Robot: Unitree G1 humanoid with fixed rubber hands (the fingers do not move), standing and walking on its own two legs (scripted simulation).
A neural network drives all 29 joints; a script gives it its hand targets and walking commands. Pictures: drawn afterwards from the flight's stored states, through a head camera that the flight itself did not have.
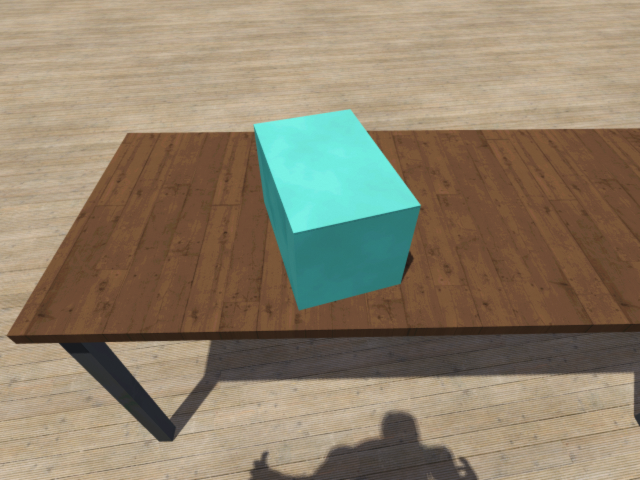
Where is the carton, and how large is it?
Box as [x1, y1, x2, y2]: [253, 109, 420, 309]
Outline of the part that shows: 350,109 253,124 264,202 299,309 400,283 420,206 419,203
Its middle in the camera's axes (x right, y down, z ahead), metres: +0.01 -0.07 +0.70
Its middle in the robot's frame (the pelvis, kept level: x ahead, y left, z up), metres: +0.59 +0.00 +0.01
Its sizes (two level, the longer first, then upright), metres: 0.294 0.191 0.190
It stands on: a table, 0.69 m high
